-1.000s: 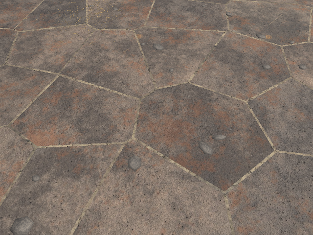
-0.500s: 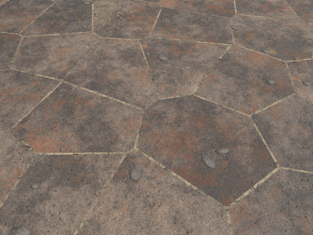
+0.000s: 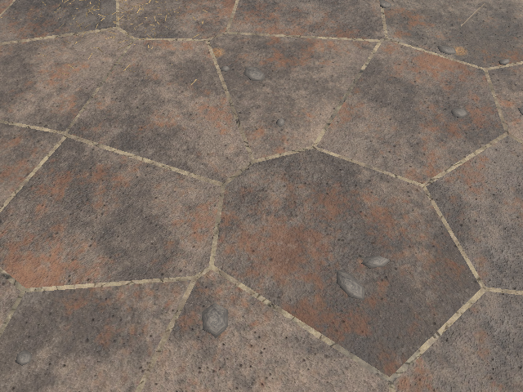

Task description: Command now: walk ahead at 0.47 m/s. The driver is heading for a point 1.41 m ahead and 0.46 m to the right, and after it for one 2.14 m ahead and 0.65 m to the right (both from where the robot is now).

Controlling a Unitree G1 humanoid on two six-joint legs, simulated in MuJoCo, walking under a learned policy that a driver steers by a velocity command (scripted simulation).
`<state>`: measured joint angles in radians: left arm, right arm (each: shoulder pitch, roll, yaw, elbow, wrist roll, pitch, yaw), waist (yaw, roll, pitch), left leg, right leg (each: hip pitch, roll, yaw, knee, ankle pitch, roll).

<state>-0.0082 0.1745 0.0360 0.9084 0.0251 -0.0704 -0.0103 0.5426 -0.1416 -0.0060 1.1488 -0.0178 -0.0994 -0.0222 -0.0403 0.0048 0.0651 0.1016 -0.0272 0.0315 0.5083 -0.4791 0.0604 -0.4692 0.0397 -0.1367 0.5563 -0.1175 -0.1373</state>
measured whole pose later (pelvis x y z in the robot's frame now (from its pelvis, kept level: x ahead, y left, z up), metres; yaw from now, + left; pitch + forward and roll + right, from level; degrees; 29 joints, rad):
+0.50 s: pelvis +0.28 +0.00 +0.02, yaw -7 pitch +2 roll -1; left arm 0.53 0.15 0.03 1.08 0.02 -0.09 0.02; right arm -0.05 -0.17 -0.02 0.86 -0.02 -0.06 0.02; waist 0.10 0.02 0.06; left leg -0.53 0.02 0.04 0.56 -0.09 0.04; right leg 0.09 0.09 0.04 0.28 -0.39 -0.08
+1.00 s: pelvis +0.53 -0.04 +0.02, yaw -25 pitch +1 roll +2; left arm 0.02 0.20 0.05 0.79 0.04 0.00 -0.07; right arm 0.42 -0.19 -0.05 0.99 -0.02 -0.10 -0.02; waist -0.06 -0.02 0.06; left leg 0.08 0.01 0.31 0.27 -0.35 -0.01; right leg -0.59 -0.06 -0.11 0.67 -0.10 -0.11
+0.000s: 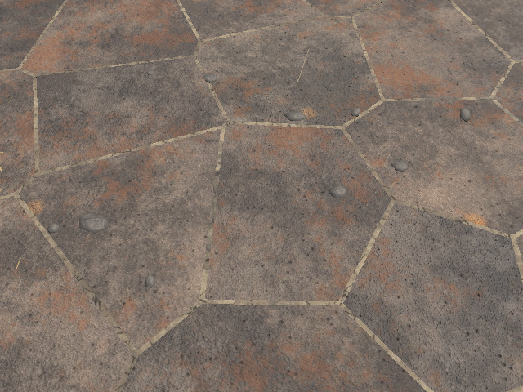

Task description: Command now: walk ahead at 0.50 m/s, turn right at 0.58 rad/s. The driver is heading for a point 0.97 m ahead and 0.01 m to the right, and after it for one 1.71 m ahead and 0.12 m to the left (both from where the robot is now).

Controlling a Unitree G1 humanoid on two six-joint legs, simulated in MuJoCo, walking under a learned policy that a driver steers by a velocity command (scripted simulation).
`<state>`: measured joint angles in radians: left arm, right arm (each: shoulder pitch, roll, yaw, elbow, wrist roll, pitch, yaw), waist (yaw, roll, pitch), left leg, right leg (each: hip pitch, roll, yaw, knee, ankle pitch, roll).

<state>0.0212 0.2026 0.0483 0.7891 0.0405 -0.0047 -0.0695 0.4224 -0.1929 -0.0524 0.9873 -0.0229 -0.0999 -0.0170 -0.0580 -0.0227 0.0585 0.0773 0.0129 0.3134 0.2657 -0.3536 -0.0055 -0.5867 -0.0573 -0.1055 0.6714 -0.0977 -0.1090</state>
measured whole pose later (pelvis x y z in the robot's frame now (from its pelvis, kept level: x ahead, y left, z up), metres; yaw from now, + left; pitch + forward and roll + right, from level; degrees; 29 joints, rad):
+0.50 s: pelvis +0.27 -0.05 +0.01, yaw -15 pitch +2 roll +0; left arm 0.44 0.24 0.06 0.89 0.01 -0.07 0.00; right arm 0.06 -0.24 -0.04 0.75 -0.04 -0.02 0.03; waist 0.08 0.05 0.03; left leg -0.66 0.09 0.01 0.72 -0.02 -0.02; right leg 0.02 0.15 0.11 0.23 -0.26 -0.13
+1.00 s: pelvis +0.54 -0.07 +0.01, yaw -6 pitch +2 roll +1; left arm 0.09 0.24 0.01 0.74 0.04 -0.04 -0.02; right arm 0.43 -0.24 -0.06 0.88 0.00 -0.05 0.02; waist -0.07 -0.04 0.03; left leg -0.09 -0.13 -0.10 0.29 -0.21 0.10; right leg -0.63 -0.08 0.06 0.74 -0.08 0.04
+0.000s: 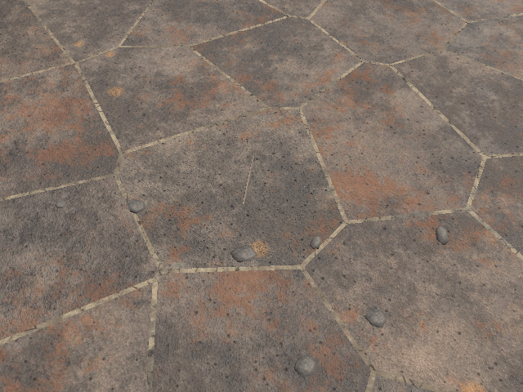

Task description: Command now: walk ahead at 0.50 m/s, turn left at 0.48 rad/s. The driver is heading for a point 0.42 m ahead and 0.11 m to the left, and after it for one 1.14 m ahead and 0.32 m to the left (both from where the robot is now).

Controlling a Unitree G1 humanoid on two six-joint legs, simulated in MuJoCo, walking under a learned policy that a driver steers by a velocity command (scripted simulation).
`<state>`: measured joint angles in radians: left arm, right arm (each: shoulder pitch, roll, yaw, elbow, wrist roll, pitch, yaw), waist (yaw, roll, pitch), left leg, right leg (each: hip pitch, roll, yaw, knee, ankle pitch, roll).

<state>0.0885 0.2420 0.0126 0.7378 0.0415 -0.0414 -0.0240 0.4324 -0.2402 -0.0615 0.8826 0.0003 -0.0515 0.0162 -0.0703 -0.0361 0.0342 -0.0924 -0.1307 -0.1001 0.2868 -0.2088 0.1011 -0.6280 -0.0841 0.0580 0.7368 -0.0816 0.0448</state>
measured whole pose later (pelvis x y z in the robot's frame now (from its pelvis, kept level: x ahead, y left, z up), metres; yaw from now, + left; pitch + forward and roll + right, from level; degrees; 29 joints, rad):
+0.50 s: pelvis +0.25 -0.02 +0.00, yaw +18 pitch +2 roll -1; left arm 0.40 0.26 0.05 0.84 0.02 -0.09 0.00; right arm 0.14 -0.30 -0.07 0.71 -0.04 0.01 0.07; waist 0.05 0.06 0.02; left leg -0.68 0.05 -0.01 0.94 -0.11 0.02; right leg -0.04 0.01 -0.17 0.25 -0.25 -0.03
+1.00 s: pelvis +0.48 +0.13 +0.00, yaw +35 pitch +1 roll +0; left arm 0.16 0.27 0.03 0.72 0.05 -0.01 -0.02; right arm 0.39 -0.27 -0.06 0.79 0.00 -0.04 0.01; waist -0.04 -0.04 0.03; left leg -0.10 -0.15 -0.08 0.29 -0.21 0.13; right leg -0.67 -0.13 0.02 0.89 -0.13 0.05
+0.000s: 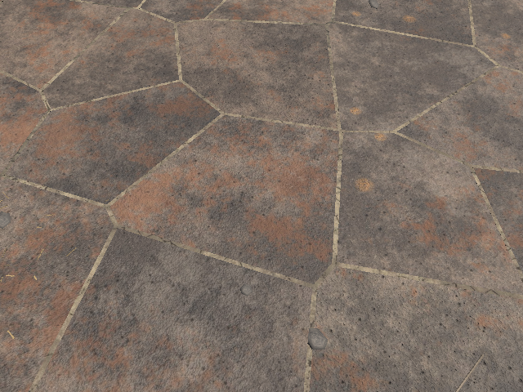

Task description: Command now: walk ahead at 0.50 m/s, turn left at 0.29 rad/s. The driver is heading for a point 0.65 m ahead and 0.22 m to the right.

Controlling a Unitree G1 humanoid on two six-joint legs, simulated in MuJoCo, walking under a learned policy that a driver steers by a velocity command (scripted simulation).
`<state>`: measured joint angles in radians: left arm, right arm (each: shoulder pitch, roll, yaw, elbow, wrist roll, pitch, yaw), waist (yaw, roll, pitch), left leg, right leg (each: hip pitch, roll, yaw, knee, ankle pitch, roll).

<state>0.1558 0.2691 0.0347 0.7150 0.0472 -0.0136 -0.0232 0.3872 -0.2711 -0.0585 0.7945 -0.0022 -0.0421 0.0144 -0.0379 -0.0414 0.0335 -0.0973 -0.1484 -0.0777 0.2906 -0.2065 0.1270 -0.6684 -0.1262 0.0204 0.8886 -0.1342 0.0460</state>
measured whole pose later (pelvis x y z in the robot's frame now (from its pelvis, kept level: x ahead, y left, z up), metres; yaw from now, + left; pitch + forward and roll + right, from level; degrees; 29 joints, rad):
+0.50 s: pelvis +0.29 -0.07 +0.00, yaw -10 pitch +1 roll +0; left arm 0.38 0.26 0.06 0.84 0.00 -0.04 -0.02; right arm 0.18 -0.27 -0.01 0.73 -0.05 -0.04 0.02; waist 0.03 0.04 0.04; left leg -0.61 0.08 -0.05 0.96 -0.22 -0.03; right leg -0.15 0.14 0.06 0.32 -0.17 -0.12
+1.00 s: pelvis +0.55 -0.07 +0.00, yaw -24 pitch +1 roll +0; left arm 0.21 0.31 0.07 0.76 0.03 0.00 -0.03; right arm 0.30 -0.26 -0.02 0.79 -0.02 -0.08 0.00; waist -0.02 -0.05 0.05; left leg -0.19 -0.01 0.07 0.36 -0.19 0.04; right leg -0.54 0.05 0.07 1.01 -0.32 -0.01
